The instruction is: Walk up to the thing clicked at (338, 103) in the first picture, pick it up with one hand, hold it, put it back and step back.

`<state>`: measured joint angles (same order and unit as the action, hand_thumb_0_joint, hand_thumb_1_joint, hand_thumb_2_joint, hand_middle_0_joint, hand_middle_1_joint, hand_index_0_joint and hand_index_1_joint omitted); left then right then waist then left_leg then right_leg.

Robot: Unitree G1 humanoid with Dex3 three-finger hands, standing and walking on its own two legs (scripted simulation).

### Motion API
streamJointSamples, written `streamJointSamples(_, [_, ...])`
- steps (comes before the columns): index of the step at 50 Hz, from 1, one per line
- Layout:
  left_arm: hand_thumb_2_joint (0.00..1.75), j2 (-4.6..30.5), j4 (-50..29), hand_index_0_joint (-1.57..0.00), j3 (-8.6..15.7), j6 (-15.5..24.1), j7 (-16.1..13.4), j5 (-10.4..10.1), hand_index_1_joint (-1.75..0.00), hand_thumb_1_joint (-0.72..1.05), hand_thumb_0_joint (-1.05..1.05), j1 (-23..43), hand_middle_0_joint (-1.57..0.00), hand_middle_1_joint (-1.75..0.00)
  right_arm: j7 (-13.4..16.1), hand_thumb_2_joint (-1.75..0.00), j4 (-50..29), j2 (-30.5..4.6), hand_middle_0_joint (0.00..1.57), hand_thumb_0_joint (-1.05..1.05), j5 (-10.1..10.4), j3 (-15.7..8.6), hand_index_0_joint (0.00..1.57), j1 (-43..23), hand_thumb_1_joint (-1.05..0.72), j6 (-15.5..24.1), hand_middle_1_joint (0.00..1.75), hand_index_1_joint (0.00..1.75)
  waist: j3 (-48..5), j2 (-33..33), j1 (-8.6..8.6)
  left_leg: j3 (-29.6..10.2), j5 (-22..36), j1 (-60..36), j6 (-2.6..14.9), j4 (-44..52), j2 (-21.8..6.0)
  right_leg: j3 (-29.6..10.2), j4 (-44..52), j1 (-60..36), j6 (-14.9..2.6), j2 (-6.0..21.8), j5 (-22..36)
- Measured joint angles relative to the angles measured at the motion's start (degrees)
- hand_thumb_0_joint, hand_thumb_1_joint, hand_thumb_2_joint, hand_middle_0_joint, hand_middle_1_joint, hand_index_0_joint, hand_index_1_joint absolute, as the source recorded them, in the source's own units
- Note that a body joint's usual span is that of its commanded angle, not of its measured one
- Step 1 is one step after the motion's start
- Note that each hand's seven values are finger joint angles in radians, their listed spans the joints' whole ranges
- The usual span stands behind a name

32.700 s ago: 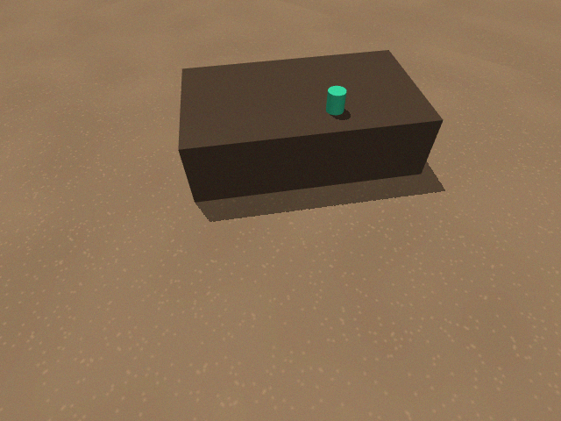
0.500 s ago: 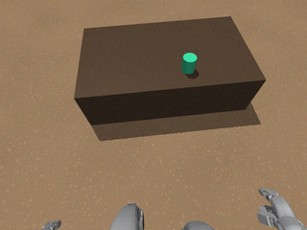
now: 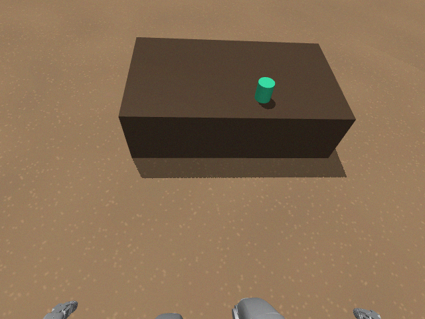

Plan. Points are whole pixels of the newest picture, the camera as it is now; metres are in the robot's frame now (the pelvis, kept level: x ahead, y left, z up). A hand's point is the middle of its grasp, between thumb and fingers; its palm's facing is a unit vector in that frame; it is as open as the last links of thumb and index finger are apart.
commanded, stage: step back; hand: right
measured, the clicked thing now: (264, 90) +1.15 -0.27 -0.39
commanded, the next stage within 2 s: stand in 1.02 s
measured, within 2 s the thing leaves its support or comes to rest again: neither
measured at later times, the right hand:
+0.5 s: hand out of the picture +0.00 -0.26 -0.15, palm faces +0.00 +0.93 -0.37, open 7.4 cm
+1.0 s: hand out of the picture +0.09 -0.28 -0.15, palm faces -0.03 +0.93 -0.37, open 7.4 cm
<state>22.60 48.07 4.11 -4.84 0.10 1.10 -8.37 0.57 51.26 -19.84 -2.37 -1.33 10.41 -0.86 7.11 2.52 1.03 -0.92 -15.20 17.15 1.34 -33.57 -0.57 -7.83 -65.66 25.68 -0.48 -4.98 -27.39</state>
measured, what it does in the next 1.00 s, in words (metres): steps on the spot: right foot, then right foot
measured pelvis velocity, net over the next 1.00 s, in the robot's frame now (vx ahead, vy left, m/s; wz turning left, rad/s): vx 0.01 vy -0.02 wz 0.00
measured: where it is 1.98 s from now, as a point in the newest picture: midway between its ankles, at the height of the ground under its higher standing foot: outside the picture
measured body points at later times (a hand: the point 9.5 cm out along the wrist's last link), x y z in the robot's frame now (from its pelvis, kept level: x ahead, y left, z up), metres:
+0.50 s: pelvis -0.04 +0.00 +0.00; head -0.02 +0.01 +0.45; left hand +0.03 +0.32 -0.13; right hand +0.00 -0.31 -0.12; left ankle -0.01 +0.11 -0.73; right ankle -0.08 -0.14 -0.71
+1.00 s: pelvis +0.01 -0.02 +0.00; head +0.03 -0.01 +0.45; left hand +0.13 +0.28 -0.13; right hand +0.09 -0.33 -0.12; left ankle -0.01 +0.10 -0.73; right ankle +0.01 -0.16 -0.73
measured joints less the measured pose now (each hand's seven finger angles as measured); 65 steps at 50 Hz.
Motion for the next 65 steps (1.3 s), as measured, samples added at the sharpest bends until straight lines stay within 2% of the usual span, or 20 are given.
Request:
streamJointSamples(4, [0.9, 0.25, 1.98, -0.2, -0.1, 1.29, 0.81, 0.48, -0.3, 0.9, 0.01, -2.77, -0.2, -0.3, -0.49, -0.9, -1.0, -0.74, 0.21, 0.01, 0.03, -0.76, 0.2, -1.48, -0.9, 0.92, 0.3, 0.3, -1.28, 0.94, 0.31, 1.9, 1.64, 1.6, 0.02, 0.62, -0.42, 0.62, 15.26, -8.3, 1.16, 3.23, -0.89])
streamJointSamples(6, [0.9, 0.23, 3.68, -0.2, -0.26, 2.14, 0.98, 0.71, -0.3, 0.9, 0.01, -4.14, -0.2, -0.3, -0.94, -0.9, -1.61, -1.23, 0.21, 0.0, -0.22, -1.06, 0.2, -2.29, -0.9, 0.9, 0.3, 0.3, -1.84, 0.82, 0.39, 3.17, 1.52, 2.49, -0.22, -0.6, -1.1, 2.45, 25.75, -12.94, 0.83, 4.57, -2.43])
streamJointSamples(7, [0.9, -0.06, 4.78, -0.2, -0.24, 2.69, 0.93, 0.9, -0.3, 0.9, 0.01, -4.54, -0.2, -0.3, -1.09, -0.9, -1.78, -1.63, 0.21, 0.0, -0.25, -1.24, 0.2, -2.59, -0.9, 0.76, 0.3, 0.3, -1.98, 0.16, 0.4, 3.43, 1.27, 3.03, -0.58, -1.7, -1.79, 3.24, 31.21, -15.12, 0.44, 4.47, 0.87])
streamJointSamples(9, [0.9, -1.83, 6.8, -0.2, -0.33, 3.6, 0.82, 1.52, -0.3, 0.9, 0.01, -4.74, -0.2, -0.3, -1.0, -0.9, -1.32, -2.91, 0.21, 0.0, 0.0, -1.84, 0.2, -2.42, -0.9, 0.23, 0.3, 0.3, -1.52, -3.89, -0.48, 0.88, -0.8, 3.58, -0.5, -4.43, -3.78, 5.14, 34.87, -17.46, 0.49, 2.04, 7.25])
streamJointSamples(11, [0.9, -2.41, 7.26, -0.2, -0.53, 4.23, 1.01, 1.98, -0.3, 0.9, 0.01, -6.33, -0.2, -0.3, -0.82, -0.9, -0.07, -2.93, 0.21, 0.0, 0.11, -2.03, 0.2, -0.7, -0.91, -0.3, 0.3, 0.3, -3.76, -4.23, 0.41, -0.9, -7.49, 4.85, -1.14, -7.79, -2.04, 4.97, 34.58, -16.85, -0.22, 2.26, 7.2])
streamJointSamples(13, [0.9, -2.45, 7.72, -0.2, -0.57, 4.33, 0.99, 2.01, -0.3, 0.9, 0.01, -7.32, -0.2, -0.3, -1.25, -0.9, 1.33, -2.92, 0.21, 0.0, 0.56, -2.0, 0.2, 0.41, -0.91, -0.36, 0.3, 0.3, -4.87, -3.34, 1.55, -1.29, -8.77, 4.98, -1.5, -11.14, -0.2, 4.18, 34.12, -16.4, -0.98, 3.68, 6.72])
streamJointSamples(19, [0.9, -2.26, 7.69, -0.2, -0.53, 5.08, 1.33, 1.74, -0.3, 0.9, 0.01, -6.09, -0.2, -0.3, -2.0, -0.9, 4.27, -3.55, 0.21, 0.01, 0.87, -2.11, 0.2, 3.74, -0.91, 0.77, 0.3, 0.3, -5.25, -4.43, 0.44, -0.67, -7.91, 1.18, -1.66, -5.11, -0.5, 6.62, 34.65, -16.21, 1.07, 5.27, 7.2])
streamJointSamples(21, [0.9, -1.26, 7.23, -0.2, -0.51, 4.82, 1.38, 1.51, -0.3, 0.9, 0.01, -5.02, -0.2, -0.3, -1.93, -0.9, 5.4, -2.64, 0.2, 0.01, 0.83, -2.13, 0.2, 4.03, -0.91, 1.35, 0.3, 0.3, -4.24, -2.78, 0.38, 0.33, -1.3, -0.99, -1.32, -0.29, 0.73, 6.61, 32.46, -15.61, 1.73, 6.87, 5.83])
streamJointSamples(23, [0.9, -0.17, 7.17, -0.2, -0.48, 4.35, 1.14, 1.03, -0.3, 0.9, 0.01, -4.5, -0.2, -0.3, -1.72, -0.9, 5.88, -1.11, 0.2, 0.01, 0.52, -2.04, 0.2, 3.83, -0.91, 2.23, 0.3, 0.3, -3.37, -0.17, 0.72, 2.16, 0.0, -2.23, -0.69, 1.15, 2.27, 4.88, 28.08, -13.88, 0.62, 8.24, 4.11])
streamJointSamples(26, [0.9, 0.44, 8.01, -0.2, -0.64, 3.59, 0.93, 0.64, -0.3, 0.9, 0.01, -3.55, -0.2, -0.3, -1.81, -0.9, 5.31, 0.01, 0.21, 0.01, 0.2, -1.74, 0.2, 4.37, -0.91, 3.3, 0.3, 0.3, -3.52, -0.38, -0.62, 1.82, -0.67, -2.58, 0.22, 1.7, 1.45, 5.48, 19.04, -9.61, -0.84, 6.22, -1.34])
streamJointSamples(28, [0.9, 1.01, 7.85, -0.2, -0.53, 3.69, 0.96, 0.51, -0.3, 0.9, 0.01, -2.8, -0.2, -0.3, -1.63, -0.9, 5.05, 0.53, 0.21, 0.01, 0.04, -1.55, 0.2, 4.67, -0.91, 3.63, 0.3, 0.3, -3.23, -0.21, -0.93, 1.82, -0.28, -3.55, 0.04, 3.09, 0.85, 6.08, 16.76, -7.45, -1.3, 5.98, -1.95])
streamJointSamples(32, [0.9, 1.37, 7.14, -0.2, -0.25, 4.33, 1.21, 0.17, -0.3, 0.9, 0.01, -0.9, -0.2, -0.3, -1.25, -0.9, 4.85, 0.17, 0.21, 0.0, 0.13, -1.4, 0.2, 4.7, -0.9, 3.77, 0.3, 0.3, -2.29, -0.54, -1.67, 1.18, -0.58, -4.23, -0.84, 3.38, -0.01, 7.11, 22.43, -6.47, -1.11, 6.96, 1.41])
streamJointSamples(35, [0.9, 1.17, 7.02, -0.2, -0.19, 5.01, 0.9, 0.06, -0.3, 0.9, 0.01, 0.56, -0.2, -0.3, -0.79, -0.9, 4.85, -0.66, 0.21, 0.0, 0.88, -1.15, 0.2, 4.09, -0.9, 2.71, 0.3, 0.3, -1.95, -0.93, -1.73, 0.68, -2.78, -3.19, -1.77, 0.01, -0.42, 7.52, 32.87, -9.21, -0.72, 7.05, 10.72])
streamJointSamples(36, [0.9, 0.67, 7.25, -0.2, -0.12, 5.26, 0.61, 0.12, -0.3, 0.9, 0.01, 1.13, -0.2, -0.3, -0.59, -0.9, 5.05, -1.09, 0.21, 0.0, 1.27, -1.09, 0.2, 3.51, -0.9, 2.22, 0.3, 0.3, -1.6, -1.82, -1.69, 0.22, -3.92, -2.71, -2.15, -1.88, -1.09, 7.93, 33.47, -9.67, 0.3, 6.46, 13.3])
streamJointSamples(39, [0.9, -1.01, 7.82, -0.2, -0.83, 5.44, 0.34, 0.46, -0.3, 0.9, 0.01, 1.83, -0.2, -0.3, 0.11, -0.9, 5.67, -1.64, 0.21, 0.01, 1.89, -0.94, 0.2, 2.22, -0.91, 0.99, 0.3, 0.3, -2.54, -3.66, -1.75, -1.95, -8.77, -0.88, -1.83, -6.47, -1.1, 9.31, 32.09, -9.62, 1.15, 5.78, 11.73])
streamJointSamples(41, [0.9, -1.67, 8.21, -0.2, -1.47, 5.06, 0.53, 0.51, -0.3, 0.9, 0.01, 2.15, -0.2, -0.3, 0.09, -0.9, 6.13, -1.63, 0.21, 0.01, 1.83, -0.77, 0.2, 1.53, -0.91, 0.99, 0.3, 0.3, -3.42, -3.07, -1.23, -0.72, -11.27, -1.21, -1.62, -6.68, -0.21, 8.84, 30.95, -9.28, 1.08, 6.65, 10.52])
streamJointSamples(43, [0.9, -2.49, 8.59, -0.2, -1.99, 4.78, 0.56, 0.34, -0.3, 0.9, 0.01, 2.71, -0.2, -0.3, -0.09, -0.9, 6.56, -2.03, 0.21, 0.01, 1.8, -0.65, 0.2, 1.06, -0.91, 1.56, 0.3, 0.3, -4.11, -3.54, -1.5, -0.5, -4.75, -2.49, -1.39, -2.56, -0.27, 9.41, 30.35, -9.22, 1.58, 7.0, 9.74])
streamJointSamples(44, [0.9, -2.71, 8.91, -0.2, -2.07, 4.76, 0.53, 0.2, -0.3, 0.9, 0.01, 3.26, -0.2, -0.3, -0.1, -0.9, 7.12, -1.88, 0.21, 0.0, 1.73, -0.68, 0.2, 0.53, -0.91, 1.76, 0.3, 0.3, -3.95, -3.24, -1.4, -0.41, -3.68, -2.92, -1.6, -2.01, 0.02, 9.37, 30.11, -9.4, 1.79, 7.35, 9.46])
streamJointSamples(55, [0.9, -2.1, 12.5, -0.2, -2.65, 5.15, 0.32, -1.21, -0.3, 0.9, 0.01, 5.7, -0.2, -0.3, -0.62, -0.9, 9.83, 0.45, 0.21, 0.0, 1.87, 0.96, 0.2, -4.79, -0.91, 2.47, 0.3, 0.3, -3.21, -0.99, -0.45, 0.01, -2.51, -6.99, -1.89, 4.37, -0.06, 9.18, 37.12, -13.55, 2.03, 7.26, 12.37])
streamJointSamples(65, [0.9, -2.74, 16.2, -0.2, -3.63, 5.24, 0.45, -0.67, -0.3, 0.9, 0.01, 4.61, -0.2, -0.3, -0.77, -0.9, 11.34, 0.3, 0.21, 0.0, 2.25, 1.14, 0.2, -7.38, -0.91, 2.3, 0.3, 0.3, -3.3, -1.8, -0.19, 0.38, 1.24, -11.34, -1.89, 11.5, 0.06, 8.98, 43.81, -17.62, 2.22, 7.33, 15.96])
